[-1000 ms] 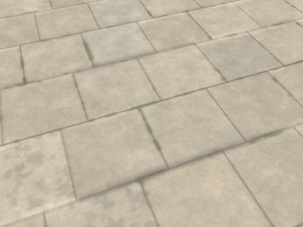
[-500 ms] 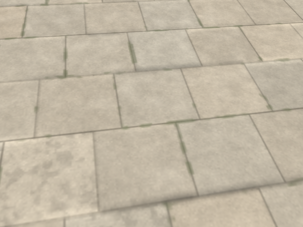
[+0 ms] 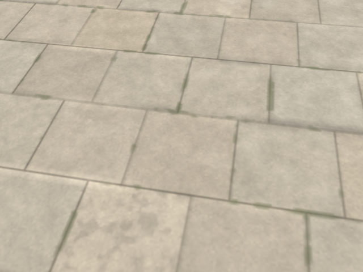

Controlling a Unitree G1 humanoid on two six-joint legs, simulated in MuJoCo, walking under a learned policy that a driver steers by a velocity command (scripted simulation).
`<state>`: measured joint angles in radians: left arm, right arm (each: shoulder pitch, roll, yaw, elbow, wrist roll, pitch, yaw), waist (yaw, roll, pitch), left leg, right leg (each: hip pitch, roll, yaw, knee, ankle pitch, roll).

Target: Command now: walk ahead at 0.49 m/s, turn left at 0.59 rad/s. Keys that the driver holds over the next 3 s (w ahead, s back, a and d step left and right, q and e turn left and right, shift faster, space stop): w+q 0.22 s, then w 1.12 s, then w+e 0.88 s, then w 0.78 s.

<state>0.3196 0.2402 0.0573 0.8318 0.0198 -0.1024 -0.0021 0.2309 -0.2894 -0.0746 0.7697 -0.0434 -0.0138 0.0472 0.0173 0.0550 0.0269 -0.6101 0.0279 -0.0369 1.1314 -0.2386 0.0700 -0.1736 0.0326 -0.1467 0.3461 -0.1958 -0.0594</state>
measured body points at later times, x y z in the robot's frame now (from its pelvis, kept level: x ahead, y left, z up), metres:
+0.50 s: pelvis +0.27 +0.07 +0.00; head +0.30 +0.09 +0.45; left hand +0.29 +0.34 -0.14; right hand +0.39 -0.17 -0.13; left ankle +0.27 +0.12 -0.74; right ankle +0.30 -0.08 -0.66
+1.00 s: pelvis +0.56 +0.08 -0.01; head +0.59 +0.07 +0.44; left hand +0.58 +0.35 -0.13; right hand +0.64 -0.17 -0.15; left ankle +0.43 +0.18 -0.65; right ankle +0.62 +0.02 -0.74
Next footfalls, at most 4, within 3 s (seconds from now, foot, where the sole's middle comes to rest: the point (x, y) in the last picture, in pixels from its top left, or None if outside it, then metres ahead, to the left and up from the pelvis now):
0.30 left None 0.31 0.13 -0.78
0.84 right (191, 227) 0.66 0.03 -0.78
1.40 left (135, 173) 0.90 0.28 -0.78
1.96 right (172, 124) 1.19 0.12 -0.78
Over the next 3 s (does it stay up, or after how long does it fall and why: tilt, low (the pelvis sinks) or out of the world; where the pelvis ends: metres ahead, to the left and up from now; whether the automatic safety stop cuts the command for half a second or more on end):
stays up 1.60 0.08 -0.01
